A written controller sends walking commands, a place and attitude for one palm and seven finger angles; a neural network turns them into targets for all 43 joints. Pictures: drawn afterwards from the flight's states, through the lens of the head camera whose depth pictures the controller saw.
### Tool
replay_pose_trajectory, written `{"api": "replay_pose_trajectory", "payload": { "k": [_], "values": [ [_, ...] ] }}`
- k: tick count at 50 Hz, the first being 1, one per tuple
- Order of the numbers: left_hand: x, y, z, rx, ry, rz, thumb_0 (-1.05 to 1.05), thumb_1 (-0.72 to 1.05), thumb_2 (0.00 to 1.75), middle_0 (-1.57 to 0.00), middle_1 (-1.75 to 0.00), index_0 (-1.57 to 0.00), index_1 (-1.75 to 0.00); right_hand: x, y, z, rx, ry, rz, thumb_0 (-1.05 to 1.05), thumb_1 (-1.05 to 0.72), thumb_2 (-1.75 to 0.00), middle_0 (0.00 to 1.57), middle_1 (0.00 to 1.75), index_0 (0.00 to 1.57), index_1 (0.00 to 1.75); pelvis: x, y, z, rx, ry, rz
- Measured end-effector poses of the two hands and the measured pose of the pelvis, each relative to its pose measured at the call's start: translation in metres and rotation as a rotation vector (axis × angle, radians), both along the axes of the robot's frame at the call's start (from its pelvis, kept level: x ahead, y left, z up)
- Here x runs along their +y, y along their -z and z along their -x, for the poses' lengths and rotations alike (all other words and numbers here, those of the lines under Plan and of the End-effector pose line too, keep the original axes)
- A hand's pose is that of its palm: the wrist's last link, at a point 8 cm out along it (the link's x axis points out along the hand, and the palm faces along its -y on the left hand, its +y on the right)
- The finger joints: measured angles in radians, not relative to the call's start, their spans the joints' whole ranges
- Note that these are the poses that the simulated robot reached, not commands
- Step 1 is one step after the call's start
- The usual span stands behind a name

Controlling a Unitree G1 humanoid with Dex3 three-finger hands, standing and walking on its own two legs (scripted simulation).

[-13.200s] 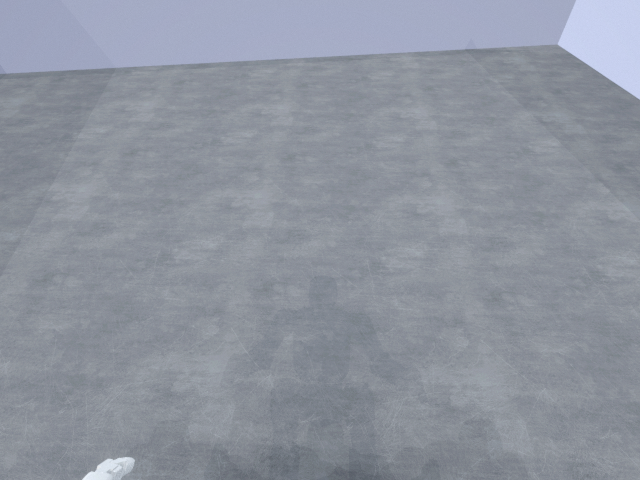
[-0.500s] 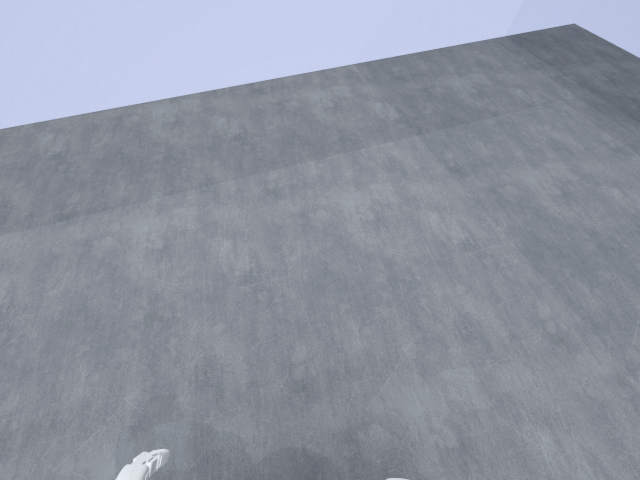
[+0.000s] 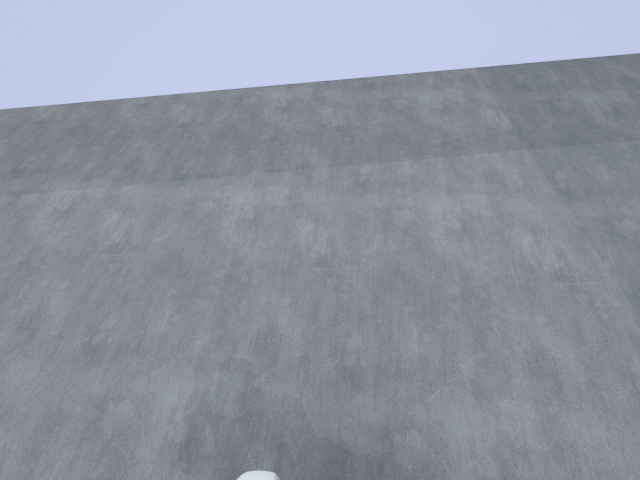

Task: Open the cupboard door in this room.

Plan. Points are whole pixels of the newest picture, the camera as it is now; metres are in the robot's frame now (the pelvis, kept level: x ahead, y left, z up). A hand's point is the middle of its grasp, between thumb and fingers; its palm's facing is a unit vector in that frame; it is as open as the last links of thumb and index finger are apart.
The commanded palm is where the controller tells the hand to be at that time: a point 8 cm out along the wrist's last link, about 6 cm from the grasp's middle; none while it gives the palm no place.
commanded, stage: turn or walk to find it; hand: left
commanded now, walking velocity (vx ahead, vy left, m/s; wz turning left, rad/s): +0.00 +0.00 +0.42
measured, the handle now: out of the picture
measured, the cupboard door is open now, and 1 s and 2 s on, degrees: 0 0 0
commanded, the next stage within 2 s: none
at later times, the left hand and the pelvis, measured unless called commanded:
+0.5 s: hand out of the picture +0.01 +0.27 -0.17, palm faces +0.23 -0.94 -0.25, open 7.4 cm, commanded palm none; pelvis -0.02 +0.05 +0.00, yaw +11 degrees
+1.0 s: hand out of the picture -0.04 +0.19 -0.15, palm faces +0.43 -0.86 -0.28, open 7.3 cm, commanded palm none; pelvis -0.02 -0.01 +0.00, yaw +25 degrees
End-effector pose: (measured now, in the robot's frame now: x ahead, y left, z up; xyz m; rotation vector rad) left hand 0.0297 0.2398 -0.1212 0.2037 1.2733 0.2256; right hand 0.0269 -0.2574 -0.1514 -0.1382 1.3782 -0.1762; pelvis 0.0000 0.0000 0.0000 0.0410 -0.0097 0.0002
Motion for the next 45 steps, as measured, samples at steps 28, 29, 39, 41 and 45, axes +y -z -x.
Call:
{"api": "replay_pose_trajectory", "payload": {
  "k": [28, 29, 39, 41, 45],
  "values": [
    [0.065, 0.007, 0.015, -0.078, -0.168, 0.005, 0.00, 0.91, 0.90, -0.20, -0.29, -0.20, -0.29, 0.074, -0.012, -0.048, -0.112, -0.226, 0.000, 0.00, -0.90, -0.89, 0.20, 0.30, 0.20, 0.30, 0.037, 0.002, 0.018, 0.003, -0.208, 0.036],
    [0.061, 0.005, 0.009, -0.094, -0.164, -0.001, 0.00, 0.91, 0.90, -0.20, -0.29, -0.20, -0.29, 0.068, -0.009, -0.043, -0.093, -0.224, -0.003, 0.00, -0.90, -0.89, 0.20, 0.30, 0.20, 0.30, 0.034, 0.002, 0.018, 0.004, -0.217, 0.034],
    [0.011, -0.015, 0.013, -0.176, -0.209, -0.049, 0.00, 0.91, 0.90, -0.20, -0.29, -0.20, -0.30, 0.016, 0.014, -0.031, 0.027, -0.257, -0.031, 0.00, -0.90, -0.90, 0.20, 0.30, 0.20, 0.30, -0.005, 0.005, 0.018, -0.007, -0.325, -0.003],
    [0.004, -0.016, 0.026, -0.157, -0.239, -0.045, 0.00, 0.91, 0.90, -0.20, -0.29, -0.21, -0.30, 0.011, 0.012, -0.038, 0.026, -0.278, -0.031, 0.00, -0.90, -0.90, 0.20, 0.30, 0.20, 0.30, -0.009, 0.002, 0.018, -0.009, -0.343, -0.008],
    [-0.009, -0.012, 0.055, -0.113, -0.302, -0.030, 0.00, 0.90, 0.90, -0.20, -0.29, -0.21, -0.30, 0.007, 0.008, -0.053, 0.018, -0.327, -0.023, 0.00, -0.91, -0.90, 0.20, 0.30, 0.19, 0.30, -0.014, 0.000, 0.018, -0.008, -0.383, -0.012]
  ]
}}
